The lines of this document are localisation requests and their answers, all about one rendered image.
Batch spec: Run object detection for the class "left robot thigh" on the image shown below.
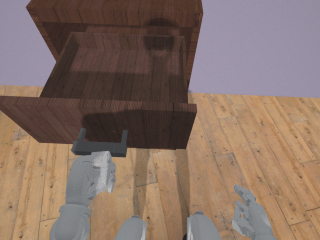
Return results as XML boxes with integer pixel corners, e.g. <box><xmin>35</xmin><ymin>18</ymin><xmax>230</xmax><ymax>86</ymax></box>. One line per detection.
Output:
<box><xmin>114</xmin><ymin>217</ymin><xmax>147</xmax><ymax>240</ymax></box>

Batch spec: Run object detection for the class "right robot hand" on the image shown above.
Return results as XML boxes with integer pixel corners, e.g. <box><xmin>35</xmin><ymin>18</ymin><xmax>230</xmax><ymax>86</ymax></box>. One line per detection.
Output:
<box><xmin>231</xmin><ymin>184</ymin><xmax>274</xmax><ymax>240</ymax></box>

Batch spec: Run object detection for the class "robot left forearm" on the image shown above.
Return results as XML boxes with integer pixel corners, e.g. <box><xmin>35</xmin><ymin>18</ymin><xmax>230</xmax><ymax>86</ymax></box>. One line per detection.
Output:
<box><xmin>50</xmin><ymin>204</ymin><xmax>91</xmax><ymax>240</ymax></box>

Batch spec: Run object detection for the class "handle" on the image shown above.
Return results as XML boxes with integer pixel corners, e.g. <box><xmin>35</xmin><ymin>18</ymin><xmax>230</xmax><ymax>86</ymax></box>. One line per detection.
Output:
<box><xmin>71</xmin><ymin>128</ymin><xmax>128</xmax><ymax>158</ymax></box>

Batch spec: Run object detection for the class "cabinet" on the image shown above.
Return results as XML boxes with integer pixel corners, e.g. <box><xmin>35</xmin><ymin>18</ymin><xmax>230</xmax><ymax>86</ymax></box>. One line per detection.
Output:
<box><xmin>26</xmin><ymin>0</ymin><xmax>204</xmax><ymax>150</ymax></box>

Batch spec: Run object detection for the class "left robot hand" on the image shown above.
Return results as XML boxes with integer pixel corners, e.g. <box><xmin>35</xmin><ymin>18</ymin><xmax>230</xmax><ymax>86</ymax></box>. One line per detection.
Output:
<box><xmin>65</xmin><ymin>151</ymin><xmax>116</xmax><ymax>207</ymax></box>

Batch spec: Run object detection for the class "drawer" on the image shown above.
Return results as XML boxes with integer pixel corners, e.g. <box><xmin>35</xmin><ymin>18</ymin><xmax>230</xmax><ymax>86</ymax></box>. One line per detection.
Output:
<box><xmin>0</xmin><ymin>31</ymin><xmax>197</xmax><ymax>149</ymax></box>

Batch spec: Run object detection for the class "right robot shin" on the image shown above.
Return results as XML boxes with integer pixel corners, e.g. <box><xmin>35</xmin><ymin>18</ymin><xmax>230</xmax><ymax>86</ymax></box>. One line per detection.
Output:
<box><xmin>193</xmin><ymin>211</ymin><xmax>204</xmax><ymax>215</ymax></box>

